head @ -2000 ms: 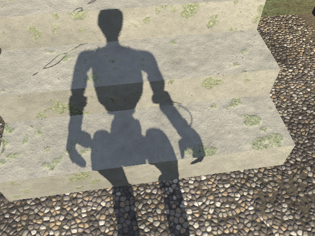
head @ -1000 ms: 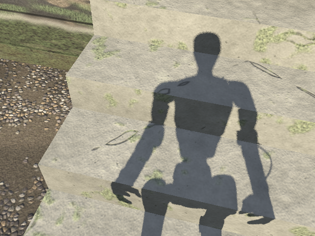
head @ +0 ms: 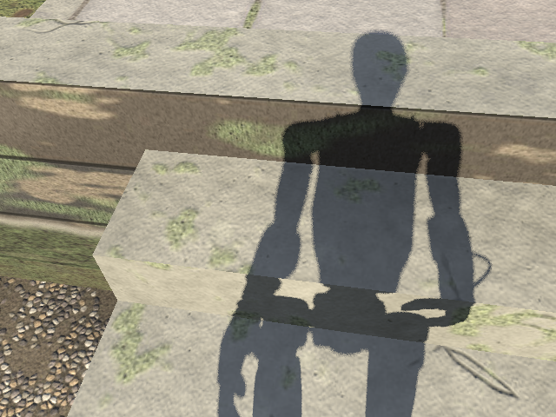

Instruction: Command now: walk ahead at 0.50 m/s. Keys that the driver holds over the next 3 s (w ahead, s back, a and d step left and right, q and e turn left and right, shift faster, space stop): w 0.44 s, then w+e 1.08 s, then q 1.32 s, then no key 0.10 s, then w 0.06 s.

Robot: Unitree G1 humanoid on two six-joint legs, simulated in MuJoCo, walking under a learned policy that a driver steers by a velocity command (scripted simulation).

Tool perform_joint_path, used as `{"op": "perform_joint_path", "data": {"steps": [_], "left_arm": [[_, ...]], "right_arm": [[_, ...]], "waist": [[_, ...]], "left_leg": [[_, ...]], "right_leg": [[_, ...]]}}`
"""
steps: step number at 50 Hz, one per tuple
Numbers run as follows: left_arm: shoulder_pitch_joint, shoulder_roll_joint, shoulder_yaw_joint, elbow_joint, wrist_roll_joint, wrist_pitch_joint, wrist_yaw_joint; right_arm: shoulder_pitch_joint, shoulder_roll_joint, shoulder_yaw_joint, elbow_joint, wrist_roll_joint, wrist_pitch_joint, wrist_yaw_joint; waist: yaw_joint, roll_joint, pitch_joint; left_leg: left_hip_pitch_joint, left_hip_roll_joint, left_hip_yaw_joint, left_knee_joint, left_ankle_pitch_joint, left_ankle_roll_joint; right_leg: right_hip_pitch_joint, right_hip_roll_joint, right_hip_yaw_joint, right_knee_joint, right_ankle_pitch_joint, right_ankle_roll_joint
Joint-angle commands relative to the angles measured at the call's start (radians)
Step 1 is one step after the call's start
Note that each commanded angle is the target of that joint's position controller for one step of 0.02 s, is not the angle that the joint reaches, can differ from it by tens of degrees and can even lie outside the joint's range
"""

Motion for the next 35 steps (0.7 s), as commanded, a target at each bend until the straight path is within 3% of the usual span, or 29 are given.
{"op": "perform_joint_path", "data": {"steps": [1, 2, 3, 5, 6, 8, 9, 10, 12, 14, 16, 17, 18, 19, 20, 21, 22, 23, 24, 25, 26, 27, 28, 29, 30, 31, 33, 34, 35], "left_arm": [[-0.184, -0.035, -0.012, -0.255, 0.035, -0.017, 0.014], [-0.164, -0.067, -0.029, -0.262, 0.019, 0.002, 0.022], [-0.138, -0.111, -0.049, -0.263, 0.013, 0.017, 0.023], [-0.109, -0.12, -0.062, -0.252, -0.001, 0.043, 0.027], [-0.175, -0.111, -0.068, -0.282, -0.004, 0.053, 0.029], [-0.29, -0.113, -0.078, -0.305, -0.016, 0.069, 0.05], [-0.376, -0.13, -0.086, -0.341, -0.012, 0.068, 0.06], [-0.427, -0.125, -0.09, -0.376, -0.013, 0.066, 0.063], [-0.57, -0.113, -0.11, -0.451, -0.001, 0.066, 0.058], [-0.645, -0.092, -0.114, -0.485, -0.009, 0.075, 0.042], [-0.669, -0.103, -0.124, -0.501, -0.01, 0.089, 0.027], [-0.639, -0.113, -0.123, -0.444, -0.026, 0.092, 0.021], [-0.54, -0.119, -0.124, -0.413, -0.056, 0.089, 0.025], [-0.444, -0.087, -0.102, -0.369, -0.067, 0.094, 0.03], [-0.305, -0.025, -0.077, -0.323, -0.066, 0.093, 0.039], [-0.179, 0.058, -0.046, -0.282, -0.024, 0.083, 0.044], [-0.042, 0.152, -0.007, -0.223, 0.008, 0.08, 0.051], [0.018, 0.233, 0.031, -0.181, 0.022, 0.108, 0.062], [-0.157, 0.224, 0.042, -0.17, 0.008, 0.105, 0.057], [-0.235, 0.155, 0.024, -0.136, -0.005, 0.096, 0.05], [-0.209, 0.083, 0.013, -0.073, 0.006, 0.071, 0.041], [-0.192, -0.008, -0.005, -0.017, 0.018, 0.049, 0.034], [-0.176, -0.055, -0.017, 0.032, 0.028, 0.036, 0.026], [-0.157, -0.065, -0.022, 0.068, 0.023, 0.024, 0.019], [-0.128, -0.042, -0.019, 0.087, 0.009, 0.015, 0.008], [-0.121, -0.033, -0.022, 0.094, 0.002, 0.006, 0.003], [-0.128, 0.01, -0.023, 0.057, -0.003, 0.0, 0.008], [-0.062, 0.038, -0.019, 0.057, 0.009, -0.003, 0.011], [-0.019, 0.057, -0.017, 0.056, 0.006, -0.008, 0.017]], "right_arm": [[0.213, 0.005, -0.03, 0.168, -0.01, -0.037, -0.01], [0.23, 0.073, -0.011, 0.21, -0.028, -0.052, -0.008], [0.266, 0.087, -0.006, 0.245, -0.031, -0.068, -0.003], [0.287, 0.071, -0.001, 0.264, -0.021, -0.096, 0.01], [0.28, 0.05, 0.003, 0.266, -0.022, -0.111, 0.022], [0.365, -0.011, 0.006, 0.282, -0.019, -0.14, 0.036], [0.41, -0.041, 0.001, 0.296, -0.015, -0.152, 0.041], [0.418, -0.065, -0.002, 0.296, -0.008, -0.152, 0.042], [0.466, -0.052, 0.007, 0.314, 0.002, -0.141, 0.031], [0.517, -0.052, 0.009, 0.315, 0.001, -0.129, 0.002], [0.556, -0.094, -0.014, 0.306, 0.009, -0.112, -0.04], [0.517, -0.069, -0.004, 0.273, 0.036, -0.107, -0.049], [0.509, -0.11, -0.011, 0.248, 0.034, -0.111, -0.053], [0.553, -0.164, -0.027, 0.237, 0.026, -0.116, -0.054], [0.553, -0.208, -0.039, 0.238, 0.029, -0.123, -0.044], [0.501, -0.204, -0.047, 0.214, 0.039, -0.13, -0.019], [0.499, -0.166, -0.049, 0.153, 0.047, -0.142, 0.008], [0.372, -0.128, -0.067, 0.098, 0.017, -0.142, 0.054], [0.33, -0.061, -0.066, 0.037, -0.041, -0.126, 0.062], [0.26, -0.038, -0.054, -0.027, -0.053, -0.117, 0.057], [0.209, -0.01, -0.045, -0.076, -0.055, -0.12, 0.046], [0.226, 0.036, -0.025, -0.09, -0.045, -0.117, 0.03], [0.248, 0.073, -0.006, -0.1, -0.029, -0.101, 0.022], [0.219, 0.109, 0.012, -0.121, -0.022, -0.087, 0.017], [0.212, 0.131, 0.027, -0.138, -0.033, -0.075, 0.011], [0.19, 0.125, 0.031, -0.15, -0.03, -0.064, 0.007], [0.158, 0.067, 0.027, -0.155, -0.034, -0.049, 0.007], [0.129, 0.08, 0.028, -0.151, -0.022, -0.051, -0.001], [0.068, 0.087, 0.034, -0.184, -0.027, -0.049, -0.005]], "waist": [[-0.014, -0.105, 0.024], [0.024, -0.074, 0.062], [0.047, -0.064, 0.079], [0.079, -0.041, 0.099], [0.083, -0.03, 0.117], [0.04, 0.028, 0.085], [0.016, 0.068, 0.077], [0.021, 0.067, 0.089], [0.011, 0.023, 0.118], [-0.027, 0.054, 0.084], [-0.06, 0.084, 0.003], [-0.046, 0.026, -0.062], [0.004, 0.109, -0.114], [0.03, 0.152, -0.191], [0.099, 0.223, -0.255], [0.163, 0.247, -0.327], [0.17, 0.099, -0.385], [0.217, -0.144, -0.361], [0.098, -0.068, -0.26], [0.033, -0.008, -0.079], [0.005, 0.067, 0.025], [-0.047, 0.093, 0.045], [-0.081, 0.075, 0.05], [-0.088, 0.027, 0.077], [-0.101, 0.013, 0.083], [-0.107, 0.008, 0.103], [-0.101, 0.071, 0.1], [-0.064, 0.012, 0.058], [-0.045, 0.006, 0.068]], "left_leg": [[0.32, 0.312, -0.774, -0.726, -0.196, 0.091], [0.27, 0.273, -0.659, -0.718, -0.076, 0.06], [0.267, 0.257, -0.567, -0.725, 0.055, 0.024], [0.278, 0.228, -0.407, -0.732, 0.205, -0.017], [0.228, 0.212, -0.357, -0.767, 0.243, -0.035], [0.297, 0.234, -0.367, -0.824, 0.345, -0.023], [0.386, 0.254, -0.394, -0.841, 0.319, -0.014], [0.43, 0.256, -0.385, -0.856, 0.24, -0.021], [0.447, 0.216, -0.348, -0.9, 0.172, -0.071], [0.486, 0.2, -0.342, -0.965, 0.243, -0.038], [0.572, 0.224, -0.302, -1.108, 0.546, 0.025], [0.584, 0.2, -0.205, -1.06, 0.901, 0.006], [0.558, 0.236, -0.185, -0.966, 1.413, 0.04], [0.667, 0.276, -0.192, -0.839, 1.754, 0.054], [0.777, 0.31, -0.216, -0.659, 1.893, 0.058], [0.764, 0.303, -0.208, -0.454, 1.805, 0.031], [0.414, 0.197, -0.214, -0.116, 1.482, -0.031], [0.148, -0.042, -0.232, 0.325, 0.365, -0.064], [-0.025, 0.009, -0.38, 0.682, 0.314, -0.076], [-0.134, 0.04, -0.334, 0.791, 0.342, -0.075], [-0.202, 0.057, -0.319, 0.844, 0.351, -0.06], [-0.229, 0.068, -0.316, 0.914, 0.374, -0.049], [-0.262, 0.073, -0.312, 0.96, 0.349, -0.042], [-0.323, 0.078, -0.314, 0.996, 0.303, -0.034], [-0.379, 0.101, -0.312, 0.977, 0.301, -0.025], [-0.429, 0.115, -0.304, 0.953, 0.278, -0.029], [-0.388, 0.134, -0.242, 0.778, 0.353, -0.059], [-0.457, 0.111, -0.201, 0.944, 0.32, -0.068], [-0.541, 0.133, -0.21, 0.972, 0.286, -0.076]], "right_leg": [[-0.545, 0.008, 0.063, 0.641, -0.024, -0.045], [-0.59, 0.016, 0.076, 0.698, -0.079, -0.058], [-0.643, 0.018, 0.104, 0.719, -0.063, -0.076], [-0.716, 0.01, 0.092, 0.616, -0.079, -0.072], [-0.715, 0.014, 0.058, 0.56, -0.099, -0.061], [-0.837, 0.041, -0.042, 0.751, -0.135, -0.05], [-0.966, 0.046, -0.045, 0.895, -0.2, -0.063], [-1.028, 0.019, -0.041, 0.867, -0.24, -0.07], [-1.027, -0.042, -0.092, 0.64, -0.269, -0.074], [-0.96, -0.069, -0.192, 0.485, -0.283, -0.053], [-0.7, -0.097, -0.237, 0.184, -0.324, -0.053], [-0.499, -0.048, -0.303, 0.016, -0.351, -0.073], [-0.279, 0.003, -0.335, -0.11, -0.391, -0.084], [-0.181, 0.069, -0.36, -0.168, -0.482, -0.082], [-0.095, 0.092, -0.331, -0.296, -0.481, -0.095], [0.058, 0.064, -0.221, -0.41, -0.439, -0.121], [0.292, -0.151, 0.242, -0.563, -0.624, -0.226], [0.328, -0.287, 0.836, -1.109, -0.877, -0.34], [0.226, -0.305, 0.952, -1.198, -1.024, -0.303], [0.054, -0.273, 0.802, -1.15, -0.976, -0.259], [-0.041, -0.253, 0.613, -1.095, -0.799, -0.217], [-0.086, -0.219, 0.467, -1.068, -0.601, -0.179], [-0.103, -0.19, 0.363, -1.066, -0.495, -0.154], [-0.111, -0.163, 0.291, -1.083, -0.438, -0.146], [-0.083, -0.13, 0.216, -1.072, -0.365, -0.131], [-0.092, -0.121, 0.178, -1.082, -0.347, -0.126], [-0.141, -0.099, 0.141, -1.096, -0.325, -0.125], [-0.077, -0.124, 0.187, -1.096, -0.284, -0.167], [-0.015, -0.141, 0.233, -1.121, -0.285, -0.174]]}}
